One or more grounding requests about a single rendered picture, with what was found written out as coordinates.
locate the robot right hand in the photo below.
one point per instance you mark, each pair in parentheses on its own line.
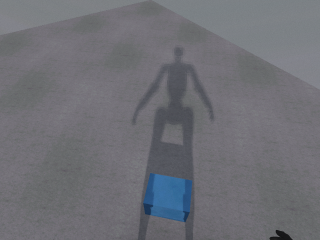
(282,234)

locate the carton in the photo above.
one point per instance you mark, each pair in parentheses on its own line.
(168,197)

